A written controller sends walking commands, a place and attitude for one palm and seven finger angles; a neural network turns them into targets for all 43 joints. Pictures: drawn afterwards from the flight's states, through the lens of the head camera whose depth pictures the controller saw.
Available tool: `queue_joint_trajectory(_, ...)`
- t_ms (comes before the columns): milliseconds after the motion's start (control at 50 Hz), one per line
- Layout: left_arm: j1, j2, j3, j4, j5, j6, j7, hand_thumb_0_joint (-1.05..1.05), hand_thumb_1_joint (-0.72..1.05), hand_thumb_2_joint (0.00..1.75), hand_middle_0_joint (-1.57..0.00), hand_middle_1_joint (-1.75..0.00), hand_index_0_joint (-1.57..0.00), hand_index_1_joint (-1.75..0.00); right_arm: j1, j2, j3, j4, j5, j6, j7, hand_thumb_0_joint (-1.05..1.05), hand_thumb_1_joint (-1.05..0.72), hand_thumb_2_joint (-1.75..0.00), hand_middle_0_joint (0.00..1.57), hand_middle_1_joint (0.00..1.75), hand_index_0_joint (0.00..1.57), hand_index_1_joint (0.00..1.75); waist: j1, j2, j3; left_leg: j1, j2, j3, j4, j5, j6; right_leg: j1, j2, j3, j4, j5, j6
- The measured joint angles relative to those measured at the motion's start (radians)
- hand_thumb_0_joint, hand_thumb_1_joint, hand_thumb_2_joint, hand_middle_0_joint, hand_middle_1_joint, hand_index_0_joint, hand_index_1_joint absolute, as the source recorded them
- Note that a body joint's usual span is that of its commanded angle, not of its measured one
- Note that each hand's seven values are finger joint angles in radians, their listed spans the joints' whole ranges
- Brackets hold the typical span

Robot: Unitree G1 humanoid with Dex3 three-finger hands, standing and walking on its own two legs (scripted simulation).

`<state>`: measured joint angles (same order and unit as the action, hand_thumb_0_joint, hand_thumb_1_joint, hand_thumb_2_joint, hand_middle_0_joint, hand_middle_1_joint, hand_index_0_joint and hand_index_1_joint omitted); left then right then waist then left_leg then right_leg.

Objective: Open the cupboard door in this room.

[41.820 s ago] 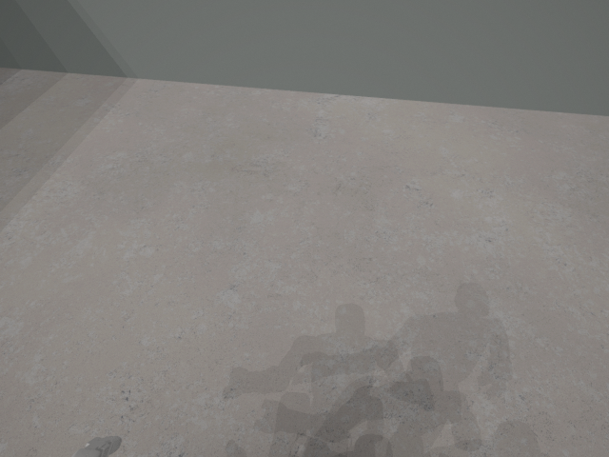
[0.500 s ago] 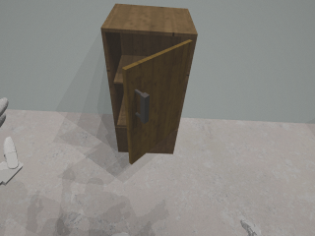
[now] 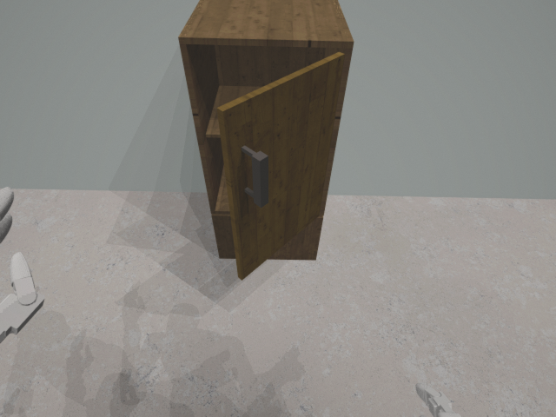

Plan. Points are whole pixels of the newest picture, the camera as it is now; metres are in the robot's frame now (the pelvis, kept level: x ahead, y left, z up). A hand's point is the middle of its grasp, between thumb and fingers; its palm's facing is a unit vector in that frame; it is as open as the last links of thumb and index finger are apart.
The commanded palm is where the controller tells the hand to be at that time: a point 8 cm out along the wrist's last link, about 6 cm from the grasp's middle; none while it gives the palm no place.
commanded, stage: let the arm hang, fingers relaxed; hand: left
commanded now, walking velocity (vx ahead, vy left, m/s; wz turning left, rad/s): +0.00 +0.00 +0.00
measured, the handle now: (253, 176) +0.61 +0.09 -0.02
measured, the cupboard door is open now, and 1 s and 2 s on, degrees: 47 47 47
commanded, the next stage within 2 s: look to check the result in 1.12 s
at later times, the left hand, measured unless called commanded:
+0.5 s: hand out of the picture -0.03 +0.20 -0.16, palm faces +0.09 -0.97 -0.24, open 7.1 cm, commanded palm none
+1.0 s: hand out of the picture +0.02 +0.18 -0.16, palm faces +0.07 -0.97 -0.22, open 7.3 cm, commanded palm none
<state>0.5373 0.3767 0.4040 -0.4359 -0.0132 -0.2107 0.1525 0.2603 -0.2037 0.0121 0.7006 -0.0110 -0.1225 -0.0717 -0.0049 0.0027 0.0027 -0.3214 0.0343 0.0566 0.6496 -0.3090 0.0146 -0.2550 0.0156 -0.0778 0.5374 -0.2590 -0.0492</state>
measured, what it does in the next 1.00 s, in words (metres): stands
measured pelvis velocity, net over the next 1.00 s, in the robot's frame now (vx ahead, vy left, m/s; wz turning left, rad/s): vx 0.00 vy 0.00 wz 0.07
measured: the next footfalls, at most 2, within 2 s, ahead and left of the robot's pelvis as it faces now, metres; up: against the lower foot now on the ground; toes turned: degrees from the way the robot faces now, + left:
none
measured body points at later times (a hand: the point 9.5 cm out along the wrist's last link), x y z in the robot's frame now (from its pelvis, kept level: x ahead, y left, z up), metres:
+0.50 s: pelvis +0.00 +0.00 +0.01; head +0.03 +0.00 +0.46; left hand -0.04 +0.25 -0.14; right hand +0.03 -0.23 -0.15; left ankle +0.04 +0.12 -0.73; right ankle +0.01 -0.11 -0.73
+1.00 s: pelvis +0.00 +0.00 +0.01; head +0.02 -0.01 +0.46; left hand +0.01 +0.23 -0.14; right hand +0.01 -0.21 -0.16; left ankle +0.04 +0.12 -0.73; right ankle +0.01 -0.11 -0.73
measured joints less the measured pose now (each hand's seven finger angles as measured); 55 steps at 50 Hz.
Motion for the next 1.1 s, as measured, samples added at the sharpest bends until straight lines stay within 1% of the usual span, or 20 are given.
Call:
queue_joint_trajectory(20,0.002,-0.004,-0.004,-0.011,-0.002,0.002,0.001,0.01,0.88,0.89,-0.21,-0.31,-0.22,-0.3,-0.001,-0.011,-0.003,-0.013,-0.002,-0.008,-0.004,0.01,-0.91,-0.9,0.21,0.3,0.21,0.3,0.0,0.012,0.003,0.035,0.007,-0.01,-0.083,0.029,0.007,0.001,0.009,-0.007,0.004,-0.004,0.004)
queue_joint_trajectory(40,-0.025,-0.001,-0.024,0.033,0.014,-0.009,-0.014,0.01,0.88,0.89,-0.21,-0.3,-0.22,-0.3,-0.009,-0.022,-0.016,-0.003,-0.004,-0.026,0.013,0.01,-0.91,-0.9,0.21,0.3,0.21,0.3,-0.004,0.017,-0.002,0.018,0.002,-0.021,-0.087,0.061,0.006,-0.022,0.002,-0.015,0.033,-0.012,0.014)
queue_joint_trajectory(60,-0.076,0.0,-0.063,0.117,0.027,0.009,-0.04,0.01,0.89,0.89,-0.21,-0.3,-0.21,-0.3,-0.022,-0.038,-0.027,0.012,-0.005,-0.02,0.033,0.01,-0.91,-0.9,0.2,0.3,0.21,0.3,-0.003,0.02,-0.005,-0.005,-0.012,-0.028,-0.064,0.066,0.006,-0.048,-0.01,-0.006,0.076,-0.025,0.025)
queue_joint_trajectory(80,-0.129,-0.009,-0.108,0.226,0.034,0.05,-0.064,0.01,0.89,0.9,-0.21,-0.3,-0.21,-0.3,-0.037,-0.055,-0.032,0.028,-0.007,0.001,0.046,0.01,-0.91,-0.9,0.2,0.3,0.21,0.3,-0.002,0.025,-0.014,-0.025,-0.027,-0.033,-0.047,0.063,0.007,-0.076,-0.019,0.012,0.129,-0.076,0.034)
queue_joint_trajectory(120,-0.225,-0.048,-0.19,0.481,0.039,0.144,-0.097,0.0,0.89,0.9,-0.2,-0.3,-0.21,-0.3,-0.068,-0.074,-0.03,0.06,-0.021,0.046,0.058,0.01,-0.91,-0.9,0.2,0.3,0.2,0.3,-0.011,0.033,-0.029,-0.048,-0.053,-0.043,-0.041,0.062,0.012,-0.119,-0.024,0.061,0.229,-0.172,0.044)
queue_joint_trajectory(140,-0.262,-0.069,-0.224,0.61,0.04,0.182,-0.108,0.0,0.9,0.9,-0.2,-0.3,-0.2,-0.3,-0.08,-0.075,-0.024,0.071,-0.027,0.063,0.06,0.01,-0.91,-0.9,0.2,0.3,0.2,0.3,-0.017,0.032,-0.031,-0.051,-0.063,-0.048,-0.044,0.066,0.013,-0.12,-0.025,0.078,0.238,-0.186,0.046)
queue_joint_trajectory(160,-0.288,-0.086,-0.257,0.728,0.041,0.212,-0.117,0.0,0.9,0.9,-0.2,-0.3,-0.2,-0.3,-0.088,-0.07,-0.018,0.081,-0.029,0.077,0.062,0.01,-0.91,-0.9,0.2,0.3,0.2,0.3,-0.02,0.024,-0.029,-0.051,-0.072,-0.049,-0.046,0.069,0.013,-0.104,-0.027,0.091,0.204,-0.155,0.048)
queue_joint_trajectory(180,-0.301,-0.098,-0.287,0.832,0.043,0.23,-0.125,0.0,0.9,0.9,-0.2,-0.3,-0.2,-0.3,-0.095,-0.06,-0.01,0.09,-0.027,0.087,0.064,0.01,-0.91,-0.9,0.2,0.3,0.2,0.3,-0.019,0.002,-0.026,-0.05,-0.082,-0.042,-0.044,0.069,0.009,-0.078,-0.033,0.109,0.145,-0.09,0.046)
queue_joint_trajectory(200,-0.309,-0.12,-0.316,0.935,0.045,0.239,-0.131,0.01,0.9,0.9,-0.19,-0.3,-0.2,-0.3,-0.106,-0.052,-0.007,0.104,-0.023,0.097,0.067,0.01,-0.91,-0.9,0.2,0.3,0.2,0.3,-0.019,-0.002,-0.015,-0.045,-0.078,-0.04,-0.04,0.066,0.003,-0.068,-0.029,0.114,0.13,-0.077,0.043)
queue_joint_trajectory(240,-0.303,-0.17,-0.377,1.115,0.043,0.255,-0.144,0.01,0.91,0.89,-0.19,-0.3,-0.2,-0.3,-0.115,-0.036,-0.007,0.132,-0.019,0.116,0.071,0.01,-0.91,-0.9,0.2,0.3,0.2,0.3,-0.032,0.006,0.007,-0.02,-0.063,-0.052,-0.062,0.077,-0.008,-0.041,-0.014,0.104,0.106,-0.074,0.038)
queue_joint_trajectory(280,-0.281,-0.216,-0.422,1.253,0.037,0.258,-0.154,0.01,0.91,0.89,-0.2,-0.3,-0.2,-0.3,-0.11,-0.016,-0.004,0.17,-0.017,0.13,0.07,0.0,-0.91,-0.9,0.2,0.3,0.2,0.3,-0.037,0.0,0.024,0.007,-0.053,-0.059,-0.097,0.091,-0.013,-0.009,-0.003,0.098,0.06,-0.058,0.034)
queue_joint_trajectory(300,-0.275,-0.227,-0.399,1.295,0.022,0.248,-0.134,0.0,0.94,0.89,-0.2,-0.3,-0.21,-0.3,-0.1,-0.003,-0.003,0.19,-0.015,0.134,0.069,0.0,-0.91,-0.9,0.2,0.3,0.2,0.3,-0.034,-0.007,0.032,0.015,-0.047,-0.066,-0.113,0.098,-0.014,0.006,0.002,0.091,0.034,-0.046,0.032)
queue_joint_trajectory(320,-0.275,-0.219,-0.388,1.329,0.019,0.239,-0.123,-0.02,0.98,0.89,-0.21,-0.3,-0.21,-0.3,-0.089,0.008,-0.001,0.214,-0.013,0.137,0.067,0.0,-0.91,-0.9,0.2,0.3,0.2,0.3,-0.026,-0.014,0.039,0.023,-0.043,-0.072,-0.13,0.106,-0.017,0.019,0.007,0.086,0.008,-0.032,0.03)
queue_joint_trajectory(380,-0.27,-0.19,-0.389,1.416,0.024,0.229,-0.13,-0.03,1.01,0.89,-0.21,-0.3,-0.21,-0.3,-0.059,0.027,0.002,0.285,-0.016,0.147,0.062,0.0,-0.91,-0.9,0.2,0.3,0.2,0.3,-0.004,-0.012,0.055,0.04,-0.032,-0.084,-0.169,0.127,-0.021,0.051,0.018,0.075,-0.06,0.004,0.025)
queue_joint_trajectory(440,-0.258,-0.175,-0.391,1.486,0.025,0.225,-0.132,-0.02,0.99,0.89,-0.21,-0.3,-0.21,-0.3,-0.036,0.028,-0.007,0.342,-0.014,0.156,0.053,0.0,-0.92,-0.9,0.2,0.3,0.2,0.3,0.003,0.002,0.066,0.054,-0.031,-0.087,-0.198,0.142,-0.019,0.07,0.019,0.073,-0.102,0.026,0.025)
queue_joint_trajectory(540,-0.244,-0.168,-0.393,1.568,0.024,0.223,-0.128,-0.01,0.95,0.89,-0.2,-0.3,-0.21,-0.3,-0.003,0.023,-0.012,0.404,-0.011,0.156,0.048,0.0,-0.92,-0.9,0.2,0.3,0.2,0.3,0.001,0.02,0.077,0.077,-0.037,-0.082,-0.232,0.158,-0.014,0.089,0.012,0.078,-0.129,0.038,0.03)
queue_joint_trajectory(640,-0.253,-0.18,-0.396,1.602,0.023,0.22,-0.125,0.0,0.92,0.89,-0.2,-0.3,-0.2,-0.3,0.014,0.027,-0.012,0.437,-0.01,0.152,0.046,0.0,-0.92,-0.9,0.2,0.3,0.2,0.3,-0.004,0.029,0.08,0.091,-0.043,-0.075,-0.249,0.166,-0.01,0.095,0.005,0.085,-0.131,0.039,0.035)
queue_joint_trajectory(880,-0.318,-0.233,-0.398,1.586,0.026,0.208,-0.123,0.0,0.9,0.89,-0.2,-0.3,-0.2,-0.3,0.006,0.062,-0.012,0.443,-0.014,0.142,0.045,0.0,-0.91,-0.9,0.2,0.3,0.2,0.3,-0.016,0.025,0.054,0.098,-0.048,-0.062,-0.254,0.163,-0.007,0.087,-0.001,0.097,-0.111,0.028,0.038)
queue_joint_trajectory(960,-0.325,-0.23,-0.392,1.582,0.028,0.207,-0.118,0.01,0.92,0.89,-0.2,-0.3,-0.21,-0.3,0.0,0.07,-0.013,0.438,-0.017,0.138,0.043,0.0,-0.92,-0.9,0.2,0.3,0.2,0.3,-0.018,0.023,0.049,0.097,-0.046,-0.058,-0.252,0.159,-0.009,0.084,0.001,0.101,-0.107,0.024,0.036)
queue_joint_trajectory(1100,-0.322,-0.226,-0.39,1.577,0.026,0.202,-0.119,0.01,0.91,0.89,-0.2,-0.3,-0.2,-0.3,-0.002,0.063,-0.016,0.44,-0.013,0.133,0.042,0.0,-0.92,-0.9,0.2,0.3,0.2,0.3,-0.016,0.021,0.054,0.103,-0.044,-0.058,-0.253,0.152,-0.011,0.091,0.003,0.102,-0.11,0.018,0.034)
